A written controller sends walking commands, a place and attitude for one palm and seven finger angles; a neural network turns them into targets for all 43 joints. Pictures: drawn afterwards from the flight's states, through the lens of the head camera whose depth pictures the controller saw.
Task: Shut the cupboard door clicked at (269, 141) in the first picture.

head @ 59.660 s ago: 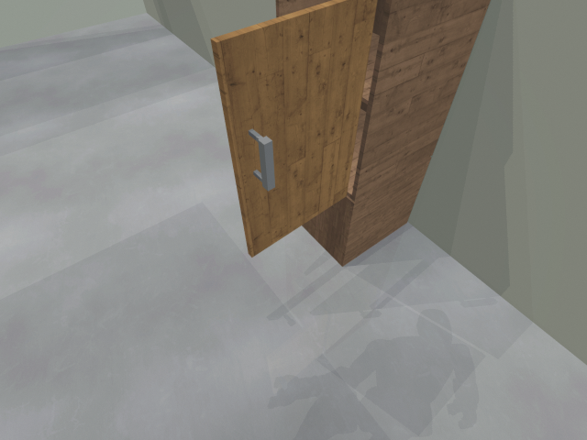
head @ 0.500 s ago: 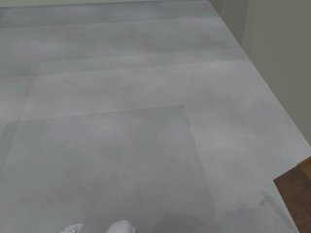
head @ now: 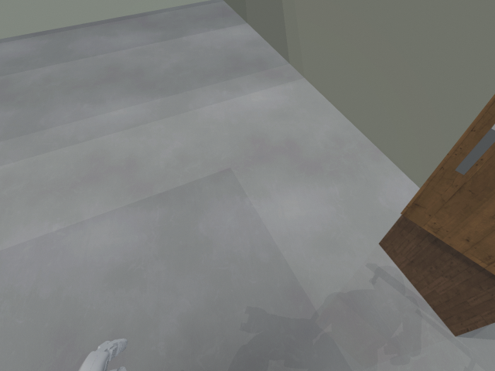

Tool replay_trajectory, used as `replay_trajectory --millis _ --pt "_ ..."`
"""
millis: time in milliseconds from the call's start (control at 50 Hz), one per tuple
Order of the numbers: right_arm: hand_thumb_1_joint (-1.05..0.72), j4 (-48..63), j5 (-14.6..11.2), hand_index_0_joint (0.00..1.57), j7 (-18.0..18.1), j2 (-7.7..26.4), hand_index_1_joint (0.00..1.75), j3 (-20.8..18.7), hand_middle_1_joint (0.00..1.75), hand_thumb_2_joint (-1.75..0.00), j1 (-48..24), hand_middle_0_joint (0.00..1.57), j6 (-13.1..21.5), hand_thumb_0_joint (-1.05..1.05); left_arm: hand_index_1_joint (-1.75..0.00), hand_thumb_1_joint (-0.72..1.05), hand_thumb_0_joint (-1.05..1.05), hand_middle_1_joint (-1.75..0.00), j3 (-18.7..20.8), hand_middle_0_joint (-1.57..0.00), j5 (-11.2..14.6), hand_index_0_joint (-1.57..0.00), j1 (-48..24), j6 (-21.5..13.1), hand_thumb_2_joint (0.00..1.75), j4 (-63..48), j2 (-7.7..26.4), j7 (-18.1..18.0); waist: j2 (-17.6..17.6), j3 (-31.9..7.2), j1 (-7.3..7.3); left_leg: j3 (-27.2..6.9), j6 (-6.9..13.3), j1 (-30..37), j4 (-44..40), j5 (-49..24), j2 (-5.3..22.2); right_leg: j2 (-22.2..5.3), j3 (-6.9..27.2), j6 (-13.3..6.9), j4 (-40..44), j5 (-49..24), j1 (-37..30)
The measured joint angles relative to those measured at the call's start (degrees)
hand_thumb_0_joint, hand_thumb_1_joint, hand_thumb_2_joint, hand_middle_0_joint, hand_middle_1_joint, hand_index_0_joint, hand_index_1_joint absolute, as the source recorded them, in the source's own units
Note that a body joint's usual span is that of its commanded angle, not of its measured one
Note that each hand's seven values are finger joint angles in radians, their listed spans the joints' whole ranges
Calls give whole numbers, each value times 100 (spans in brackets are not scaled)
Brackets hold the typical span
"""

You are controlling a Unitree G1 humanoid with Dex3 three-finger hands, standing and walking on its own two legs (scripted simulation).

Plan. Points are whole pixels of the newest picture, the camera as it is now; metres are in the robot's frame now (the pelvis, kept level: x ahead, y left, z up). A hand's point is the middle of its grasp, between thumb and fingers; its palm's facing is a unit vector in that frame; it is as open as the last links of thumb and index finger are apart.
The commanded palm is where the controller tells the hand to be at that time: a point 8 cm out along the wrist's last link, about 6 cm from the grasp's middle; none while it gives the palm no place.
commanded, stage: turn to face it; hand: left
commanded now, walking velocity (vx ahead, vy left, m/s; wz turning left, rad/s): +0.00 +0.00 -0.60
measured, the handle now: (481, 146) +0.56 -0.47 +0.02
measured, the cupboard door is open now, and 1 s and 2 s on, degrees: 19 19 19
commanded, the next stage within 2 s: take the last steps up to it in 1.14 s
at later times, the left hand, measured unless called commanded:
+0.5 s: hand (139, 353) +0.16 +0.21 -0.15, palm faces -0.25 -0.95 -0.17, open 7.3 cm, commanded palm none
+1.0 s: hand (188, 326) +0.21 +0.13 -0.15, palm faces -0.51 -0.83 -0.21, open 7.3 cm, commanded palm none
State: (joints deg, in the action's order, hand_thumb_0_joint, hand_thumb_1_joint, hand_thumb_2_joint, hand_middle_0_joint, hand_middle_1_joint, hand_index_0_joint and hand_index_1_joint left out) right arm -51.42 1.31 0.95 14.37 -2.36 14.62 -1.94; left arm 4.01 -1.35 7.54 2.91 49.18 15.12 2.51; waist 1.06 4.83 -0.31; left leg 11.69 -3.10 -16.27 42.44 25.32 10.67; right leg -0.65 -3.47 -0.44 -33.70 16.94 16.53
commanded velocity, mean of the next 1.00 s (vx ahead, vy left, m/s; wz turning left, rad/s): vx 0.00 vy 0.00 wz -0.51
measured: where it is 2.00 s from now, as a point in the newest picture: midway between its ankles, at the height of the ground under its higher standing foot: outside the picture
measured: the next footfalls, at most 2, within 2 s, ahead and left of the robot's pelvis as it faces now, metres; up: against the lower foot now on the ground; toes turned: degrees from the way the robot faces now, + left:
left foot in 0.32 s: +0.09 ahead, +0.13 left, +0.00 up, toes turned -8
right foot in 0.72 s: +0.00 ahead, -0.13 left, +0.00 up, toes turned -29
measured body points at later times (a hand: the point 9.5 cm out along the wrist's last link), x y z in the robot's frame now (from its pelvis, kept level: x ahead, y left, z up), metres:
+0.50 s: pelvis +0.02 +0.03 +0.02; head +0.07 +0.06 +0.47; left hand +0.18 +0.26 -0.14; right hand +0.02 -0.23 -0.10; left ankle +0.05 +0.13 -0.72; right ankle -0.04 -0.10 -0.64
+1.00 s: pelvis +0.03 +0.01 +0.01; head +0.06 +0.00 +0.46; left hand +0.24 +0.17 -0.13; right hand -0.05 -0.25 -0.12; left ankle +0.11 +0.11 -0.71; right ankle -0.03 -0.11 -0.72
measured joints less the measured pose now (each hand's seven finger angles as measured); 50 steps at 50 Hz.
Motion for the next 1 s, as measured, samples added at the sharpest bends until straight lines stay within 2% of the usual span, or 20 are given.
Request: replay_trajectory --millis 40,60,120,220,300,320,340,400,440,480,540,620,660,700,720,740,780,840,900,1000 --pt "-90 -90 -20 20 46 137 30 -55 30 -90 -137 20 -132 1 -30 91 0 -29 -65 -20 18 -20 -17 -72 90 11 -115 -69 177 77 -33 -556 -48 -477 1138 504 -184 102 51 -56 -214 133 96" --pt "-90 -122 -25 20 65 165 30 -68 30 -90 -201 20 -165 1 -30 91 0 -29 -82 -20 23 -20 12 -81 90 11 -153 -105 190 88 -33 -709 -71 -682 1584 503 -294 127 113 -60 -174 115 87" --pt "-90 -100 -24 20 48 160 30 -67 30 -90 -325 20 -155 1 -30 91 0 -29 -114 -20 16 -20 127 -38 90 37 -200 -172 93 54 -28 -842 -147 -1048 2020 143 -475 163 329 -40 149 -101 -6" --pt "-90 79 -37 20 -2 46 30 -27 30 -90 -431 20 -86 1 -30 91 0 -30 -131 -20 -18 -21 283 19 90 101 -185 -157 -132 -53 30 -907 -171 -962 1064 -119 -656 220 679 -5 438 -289 -44" --pt "-90 192 -69 20 16 -50 30 35 30 -90 -461 20 29 1 -30 90 0 -30 -82 -21 -4 -21 370 75 90 133 -130 -147 -301 -127 99 -922 -110 -411 -403 -525 -818 311 983 118 277 -232 95" --pt "-90 234 -61 20 25 -51 30 60 30 -90 -423 20 90 1 -30 90 0 -30 -67 -21 21 -21 400 107 90 127 -116 -144 -300 -177 90 -930 16 -248 -868 -804 -807 368 1031 158 133 -161 189" --pt "-90 240 -34 20 39 -94 30 81 30 -90 -412 20 133 1 -30 90 0 -30 -39 -20 44 -21 378 145 90 146 -77 -137 -367 -170 80 -873 185 -259 -867 -933 -815 376 1053 160 -197 239 329" --pt "-90 253 36 20 56 -200 30 180 30 -90 -317 20 177 0 -30 91 0 -30 32 -20 12 -20 305 203 90 197 21 -81 -430 -103 91 -689 404 -141 -870 -843 -691 378 750 206 -1799 1060 853" --pt "-90 232 57 20 78 -251 30 221 30 -90 -233 20 172 0 -30 91 0 -30 79 -20 8 -20 251 199 90 205 67 -32 -425 -51 108 -581 403 47 -1110 -904 -603 290 530 282 -2534 1006 1062" --pt "-90 195 58 20 95 -271 30 234 30 -90 -170 20 163 0 -30 91 0 -29 99 -20 21 -20 207 197 90 196 81 -5 -377 -8 120 -465 390 202 -1312 -985 -509 183 366 347 -2778 925 1125" --pt "-90 126 53 20 93 -272 30 208 30 -90 -100 20 160 1 -30 91 0 -29 103 -20 31 -20 143 220 90 187 73 7 -284 30 100 -270 359 349 -1440 -1006 -373 44 218 391 -2546 873 1039" --pt "-90 20 60 20 55 -218 30 135 30 -90 -38 20 130 1 -30 91 0 -29 72 -20 25 -20 31 223 90 177 30 18 -149 61 21 -2 279 402 -1303 -875 -194 -50 71 342 -1635 863 685" --pt "-90 -30 58 20 33 -164 30 89 30 -90 -9 20 110 1 -30 91 0 -29 42 -20 21 -20 -23 195 90 166 2 20 -72 67 -33 123 214 381 -1115 -751 -97 -35 -6 276 -1072 744 424" --pt "-90 -66 34 20 10 -95 30 43 30 -90 62 20 83 1 -30 91 0 -29 2 -20 19 -20 -49 128 90 121 -12 21 -13 38 -60 223 123 294 -779 -558 -3 -4 -75 172 -217 172 30" --pt "-90 -69 7 20 -4 -73 30 23 30 -90 119 20 56 1 -30 91 0 -29 -22 -20 7 -20 -25 56 90 71 20 14 -79 -29 -56 253 79 151 -458 -425 -22 -58 11 39 167 -130 -130" --pt "-90 -116 -11 20 0 6 30 -6 30 -90 76 20 -4 1 -30 91 0 -29 -35 -20 10 -20 -55 -15 90 93 -39 -30 27 -9 -54 26 26 -61 45 -14 -12 5 37 -21 54 -48 -60" --pt "-90 -196 -29 20 53 136 30 -54 30 -90 -56 20 -134 1 -30 91 0 -29 -91 -20 22 -20 -57 -82 90 113 -173 -104 195 55 -83 -512 -38 -510 1123 478 -199 86 97 -42 -109 99 -4" --pt "-90 -217 -28 20 66 164 30 -68 30 -90 -203 20 -166 1 -30 91 0 -29 -130 -20 16 -20 50 -57 90 136 -262 -181 157 31 -87 -776 -116 -963 1917 270 -441 98 283 -13 132 -29 -87" --pt "-90 -125 -23 20 21 94 30 -45 30 -90 -246 20 -111 1 -30 91 0 -30 -145 -20 -16 -20 139 -2 90 203 -269 -193 20 -60 -89 -801 -141 -1023 1557 -26 -553 90 443 0 371 -175 -149" --pt "-90 -36 -39 20 15 -57 30 36 30 -90 -236 20 21 1 -30 90 0 -30 -109 -20 -13 -21 240 35 90 274 -225 -180 -194 -180 -9 -805 -79 -450 -170 -520 -731 140 690 89 330 -153 -86"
